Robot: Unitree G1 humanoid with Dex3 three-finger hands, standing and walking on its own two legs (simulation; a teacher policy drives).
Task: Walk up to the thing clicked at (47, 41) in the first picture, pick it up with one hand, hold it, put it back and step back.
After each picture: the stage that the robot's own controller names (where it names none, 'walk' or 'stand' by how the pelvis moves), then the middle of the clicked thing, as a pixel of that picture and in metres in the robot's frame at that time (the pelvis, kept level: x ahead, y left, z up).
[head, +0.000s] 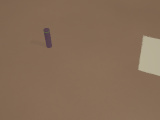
stand; (47, 38) +1.49 +0.39 -0.65
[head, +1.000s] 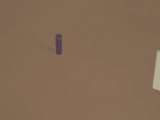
walk; (58, 44) +1.37 +0.17 -0.63
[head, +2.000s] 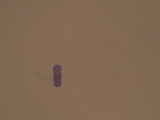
walk; (57, 76) +0.85 +0.15 -0.65
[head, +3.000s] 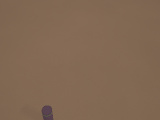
walk; (48, 117) +0.50 +0.19 -0.65
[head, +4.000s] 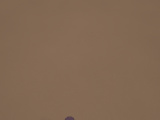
walk; out of the picture +0.43 +0.05 -0.64
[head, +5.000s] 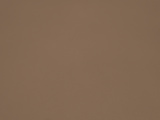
stand; out of the picture +0.34 +0.03 -0.61
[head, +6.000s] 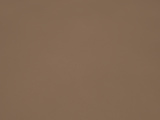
stand; out of the picture +0.31 +0.03 -0.65
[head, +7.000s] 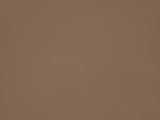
stand; out of the picture +0.32 +0.03 -0.66
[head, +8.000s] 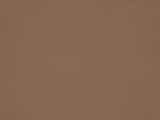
stand; out of the picture +0.31 +0.04 -0.66
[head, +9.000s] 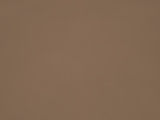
stand; out of the picture +0.31 +0.04 -0.66
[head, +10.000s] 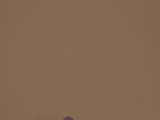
go down; out of the picture +0.33 +0.05 -0.60
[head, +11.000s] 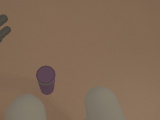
go down; (46, 82) +0.40 +0.09 -0.27
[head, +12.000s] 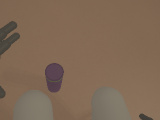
go down; (54, 80) +0.40 +0.09 -0.26
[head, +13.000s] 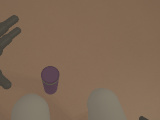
go down; (50, 82) +0.40 +0.09 -0.28
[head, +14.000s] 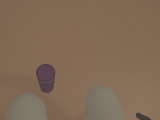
go down; (46, 80) +0.40 +0.09 -0.27
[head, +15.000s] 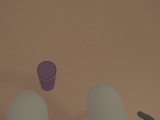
go down; (47, 78) +0.41 +0.09 -0.25
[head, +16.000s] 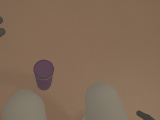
go down; (44, 77) +0.40 +0.10 -0.24
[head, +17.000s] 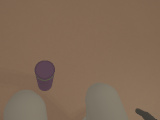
go down; (45, 78) +0.40 +0.10 -0.24
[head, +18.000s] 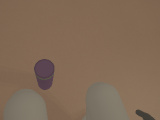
go down; (44, 77) +0.40 +0.10 -0.24
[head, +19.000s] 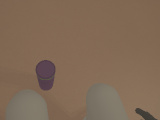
go down; (46, 77) +0.40 +0.10 -0.25
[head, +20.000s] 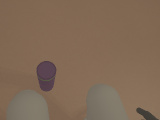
go down; (46, 78) +0.40 +0.10 -0.25
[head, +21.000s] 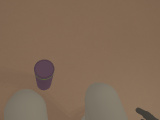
go down; (44, 77) +0.40 +0.10 -0.24
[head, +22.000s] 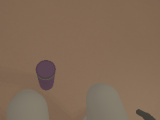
go down; (46, 77) +0.41 +0.10 -0.25
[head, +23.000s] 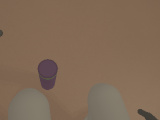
go down; (47, 77) +0.40 +0.09 -0.24
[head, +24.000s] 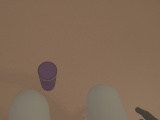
go down; (48, 78) +0.40 +0.09 -0.26
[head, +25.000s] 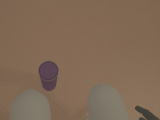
go down; (49, 78) +0.40 +0.09 -0.25
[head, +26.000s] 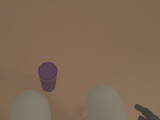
go down; (48, 79) +0.40 +0.10 -0.25
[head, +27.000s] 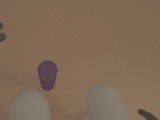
close in; (47, 78) +0.40 +0.09 -0.25
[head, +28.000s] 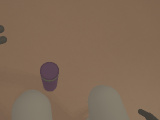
hold; (49, 79) +0.40 +0.09 -0.26
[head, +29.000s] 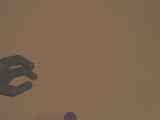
hold; out of the picture +0.35 +0.05 -0.52
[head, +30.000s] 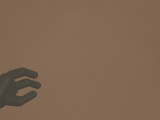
hold; out of the picture +0.32 +0.05 -0.61
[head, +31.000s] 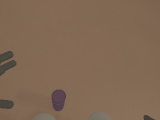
go down; (58, 101) +0.37 +0.06 -0.44
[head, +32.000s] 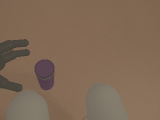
go down; (45, 77) +0.41 +0.10 -0.24
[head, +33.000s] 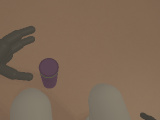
go down; (49, 75) +0.41 +0.10 -0.24
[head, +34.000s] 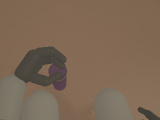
hold; (58, 78) +0.41 +0.09 -0.28
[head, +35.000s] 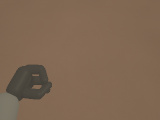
crouch; out of the picture +0.35 +0.04 -0.59
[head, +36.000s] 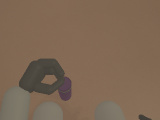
hold; (64, 90) +0.40 +0.07 -0.37
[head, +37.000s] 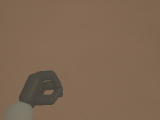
crouch; out of the picture +0.35 +0.05 -0.58
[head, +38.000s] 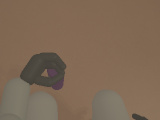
withdraw; (56, 77) +0.42 +0.08 -0.29
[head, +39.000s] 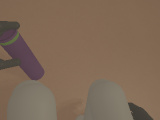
withdraw; (23, 56) +0.44 +0.18 -0.19
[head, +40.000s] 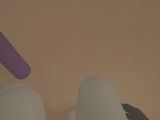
stand; (5, 53) +0.45 +0.20 -0.20
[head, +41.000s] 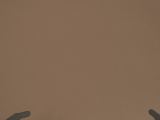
withdraw; out of the picture +0.26 +0.21 -0.56
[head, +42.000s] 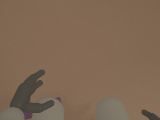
withdraw; (38, 109) +0.30 +0.23 -0.43
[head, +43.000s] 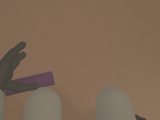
rise; (28, 83) +0.39 +0.25 -0.36
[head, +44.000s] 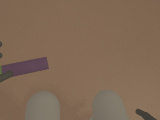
stand; (24, 67) +0.47 +0.27 -0.42
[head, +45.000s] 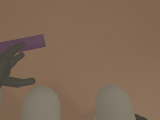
rise; (20, 45) +0.59 +0.30 -0.36
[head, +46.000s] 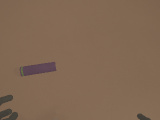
withdraw; (38, 68) +0.66 +0.28 -0.57
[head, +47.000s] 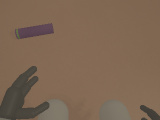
walk; (35, 31) +0.82 +0.34 -0.45
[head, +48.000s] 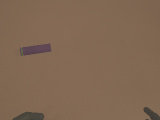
lower; (36, 49) +0.93 +0.32 -0.59
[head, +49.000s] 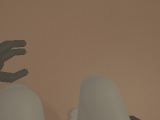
rise; out of the picture +1.07 +0.53 -0.27
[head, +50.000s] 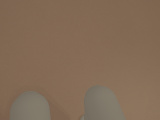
stand; out of the picture +1.22 +0.51 -0.36
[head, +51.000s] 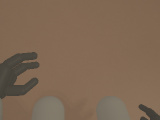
stand; out of the picture +1.37 +0.48 -0.42
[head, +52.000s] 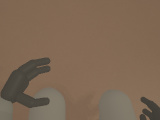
rise; out of the picture +1.52 +0.52 -0.37
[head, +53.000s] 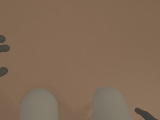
lower; out of the picture +1.64 +0.58 -0.36
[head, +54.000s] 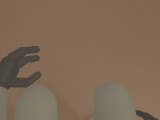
stand; out of the picture +1.75 +0.67 -0.30
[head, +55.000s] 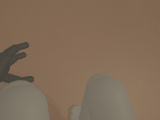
stand; out of the picture +1.88 +0.76 -0.27
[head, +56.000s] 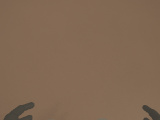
stand; out of the picture +2.03 +0.54 -0.55
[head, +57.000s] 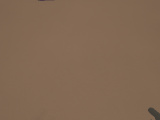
hold; out of the picture +2.16 +0.47 -0.65
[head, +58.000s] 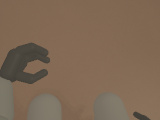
crouch; out of the picture +2.30 +0.68 -0.41
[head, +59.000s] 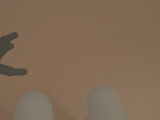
withdraw; out of the picture +2.39 +0.84 -0.35
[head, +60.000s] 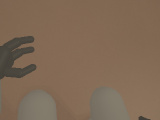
stand; out of the picture +2.53 +0.80 -0.35
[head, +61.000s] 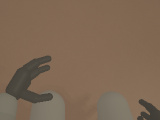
stand; out of the picture +2.67 +0.76 -0.40
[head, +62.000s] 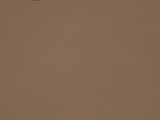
stand; out of the picture +2.76 +0.57 -0.67
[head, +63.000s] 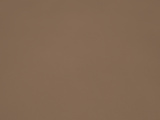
stand; out of the picture +2.88 +0.56 -0.68
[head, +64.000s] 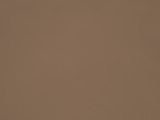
stand; out of the picture +3.01 +0.57 -0.68
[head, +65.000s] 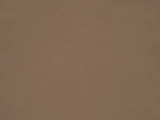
stand; out of the picture +3.15 +0.55 -0.74
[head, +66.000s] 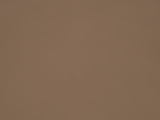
stand; out of the picture +3.22 +0.59 -0.75
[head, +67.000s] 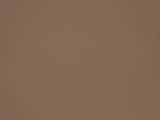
walk; out of the picture +3.36 +0.59 -0.74
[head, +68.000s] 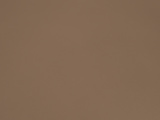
walk; out of the picture +3.62 +0.78 -0.73
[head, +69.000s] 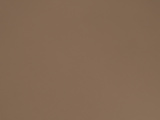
walk; out of the picture +4.10 +0.60 -0.71
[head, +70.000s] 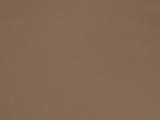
stand; out of the picture +4.29 +0.61 -0.73
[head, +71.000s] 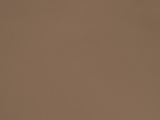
stand; out of the picture +4.40 +0.62 -0.75
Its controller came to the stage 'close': no
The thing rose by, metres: 0.00
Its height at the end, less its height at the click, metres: -0.09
